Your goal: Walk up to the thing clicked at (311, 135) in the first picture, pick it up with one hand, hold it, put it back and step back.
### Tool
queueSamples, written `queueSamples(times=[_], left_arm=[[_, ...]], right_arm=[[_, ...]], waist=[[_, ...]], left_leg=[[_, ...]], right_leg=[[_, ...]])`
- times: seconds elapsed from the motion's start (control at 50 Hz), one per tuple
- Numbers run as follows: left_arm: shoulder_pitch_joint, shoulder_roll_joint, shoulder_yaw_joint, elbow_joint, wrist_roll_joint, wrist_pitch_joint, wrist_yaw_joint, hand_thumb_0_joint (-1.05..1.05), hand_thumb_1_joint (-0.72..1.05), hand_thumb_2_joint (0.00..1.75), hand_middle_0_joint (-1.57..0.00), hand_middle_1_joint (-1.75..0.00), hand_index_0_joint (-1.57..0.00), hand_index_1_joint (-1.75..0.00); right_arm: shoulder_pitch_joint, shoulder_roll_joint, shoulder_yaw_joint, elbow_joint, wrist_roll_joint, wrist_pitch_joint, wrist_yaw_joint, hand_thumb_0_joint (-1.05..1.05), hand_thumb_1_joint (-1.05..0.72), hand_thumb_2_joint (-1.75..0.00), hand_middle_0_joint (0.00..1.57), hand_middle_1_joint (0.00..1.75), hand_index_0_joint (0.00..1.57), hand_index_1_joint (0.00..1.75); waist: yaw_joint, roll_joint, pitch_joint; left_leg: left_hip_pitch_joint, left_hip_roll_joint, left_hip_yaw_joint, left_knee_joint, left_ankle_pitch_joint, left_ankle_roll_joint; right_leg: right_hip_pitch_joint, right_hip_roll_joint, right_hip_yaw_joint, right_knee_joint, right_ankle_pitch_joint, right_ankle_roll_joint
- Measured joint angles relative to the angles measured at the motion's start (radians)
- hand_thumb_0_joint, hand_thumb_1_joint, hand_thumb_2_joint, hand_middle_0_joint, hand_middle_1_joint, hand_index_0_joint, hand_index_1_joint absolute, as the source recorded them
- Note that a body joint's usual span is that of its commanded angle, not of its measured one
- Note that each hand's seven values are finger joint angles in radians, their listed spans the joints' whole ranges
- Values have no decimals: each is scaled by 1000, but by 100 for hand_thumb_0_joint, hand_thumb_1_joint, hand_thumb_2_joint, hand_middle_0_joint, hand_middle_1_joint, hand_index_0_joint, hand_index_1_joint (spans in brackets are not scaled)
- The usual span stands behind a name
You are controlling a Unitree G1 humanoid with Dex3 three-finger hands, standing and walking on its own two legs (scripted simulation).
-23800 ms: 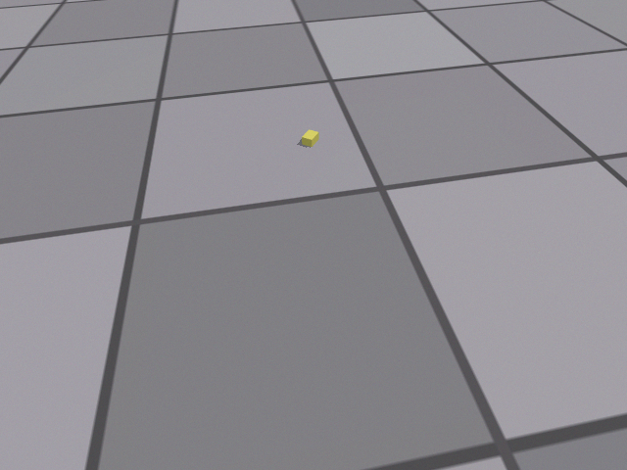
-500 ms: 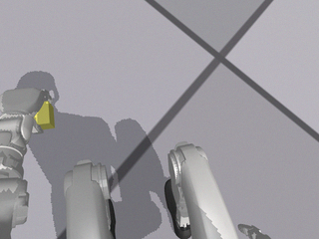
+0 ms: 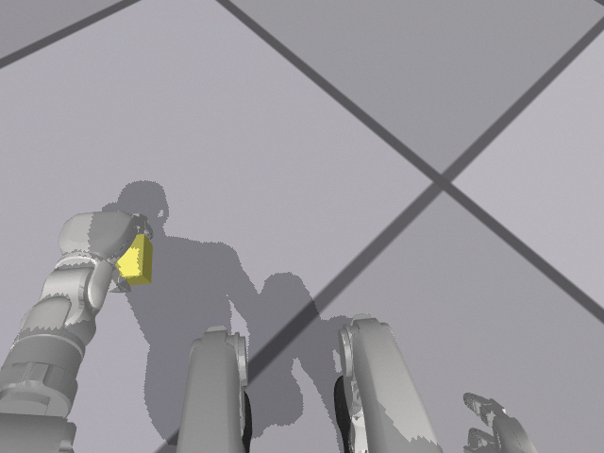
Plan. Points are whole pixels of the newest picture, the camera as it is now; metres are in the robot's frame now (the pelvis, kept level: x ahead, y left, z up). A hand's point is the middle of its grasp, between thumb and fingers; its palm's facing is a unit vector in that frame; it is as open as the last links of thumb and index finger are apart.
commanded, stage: lift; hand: left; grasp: from above
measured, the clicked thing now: (118, 261) +0.41 +0.27 -0.13
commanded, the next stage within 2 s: hold in 0.90 s
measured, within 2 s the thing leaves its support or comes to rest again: neither
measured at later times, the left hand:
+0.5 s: hand (47, 237) +0.36 +0.24 +0.09, palm faces -0.46 -0.06 -0.89, open 9.1 cm
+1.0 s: hand (4, 179) +0.37 +0.23 +0.17, palm faces -0.45 -0.06 -0.89, open 9.1 cm
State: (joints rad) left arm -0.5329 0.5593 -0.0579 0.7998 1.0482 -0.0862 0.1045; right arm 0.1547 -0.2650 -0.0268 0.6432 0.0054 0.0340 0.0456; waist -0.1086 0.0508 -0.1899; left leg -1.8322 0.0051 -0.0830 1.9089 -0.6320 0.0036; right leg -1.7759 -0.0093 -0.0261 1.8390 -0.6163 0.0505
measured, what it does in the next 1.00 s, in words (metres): rises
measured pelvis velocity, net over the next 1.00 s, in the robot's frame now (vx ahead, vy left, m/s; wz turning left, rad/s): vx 0.07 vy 0.00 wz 0.02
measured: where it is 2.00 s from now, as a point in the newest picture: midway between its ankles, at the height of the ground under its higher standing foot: (296, 452)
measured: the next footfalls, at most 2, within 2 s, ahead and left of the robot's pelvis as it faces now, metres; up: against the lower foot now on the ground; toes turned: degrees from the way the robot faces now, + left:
none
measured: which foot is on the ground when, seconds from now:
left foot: down 0.00-1.00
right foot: down 0.00-1.00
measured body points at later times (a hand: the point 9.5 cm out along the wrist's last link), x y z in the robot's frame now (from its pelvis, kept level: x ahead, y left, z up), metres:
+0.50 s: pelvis +0.03 +0.00 +0.17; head +0.11 +0.01 +0.61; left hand +0.38 +0.24 +0.14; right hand +0.14 -0.26 +0.05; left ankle +0.08 +0.12 -0.45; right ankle +0.10 -0.14 -0.45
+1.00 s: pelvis +0.07 +0.00 +0.25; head +0.12 +0.00 +0.69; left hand +0.39 +0.23 +0.22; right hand +0.17 -0.26 +0.12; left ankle +0.08 +0.12 -0.45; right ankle +0.10 -0.14 -0.45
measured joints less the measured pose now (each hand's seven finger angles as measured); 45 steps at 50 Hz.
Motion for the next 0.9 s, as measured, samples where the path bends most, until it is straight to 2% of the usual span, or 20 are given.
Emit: queueSamples(times=[0.14,0.26,0.4,0.58,0.9], left_arm=[[90,-33,-27,-73,-33,40,-20,-2,14,33,-83,-33,-83,-32],[169,-63,-50,-108,-45,45,-28,-2,13,34,-84,-32,-84,-31],[196,-91,-77,-63,-30,35,-16,-2,13,35,-85,-31,-85,-31],[189,-134,-105,24,-16,45,21,-2,13,35,-85,-31,-85,-31],[214,-161,-121,24,-21,51,32,-2,12,35,-86,-30,-86,-30]], right_arm=[[2,15,3,9,19,8,-35,0,-91,-90,21,30,20,30],[18,26,5,27,33,6,-67,0,-91,-90,21,30,20,30],[49,30,3,53,37,-20,-91,0,-91,-90,21,30,20,30],[82,23,-8,85,30,-38,-90,0,-91,-90,21,30,20,30],[102,21,-16,75,32,-22,-80,0,-91,-90,21,30,20,30]], waist=[[14,1,-1],[26,0,8],[37,-6,20],[45,-10,44],[57,-17,102]], left_leg=[[211,12,16,-174,24,-1],[416,22,34,-341,52,0],[626,27,48,-521,92,0],[849,29,63,-723,144,-1],[1137,23,88,-1008,232,-1]], right_leg=[[200,4,7,-170,30,-4],[396,9,18,-332,63,-7],[600,10,26,-510,106,-10],[818,9,34,-710,161,-11],[1094,1,51,-980,245,-14]])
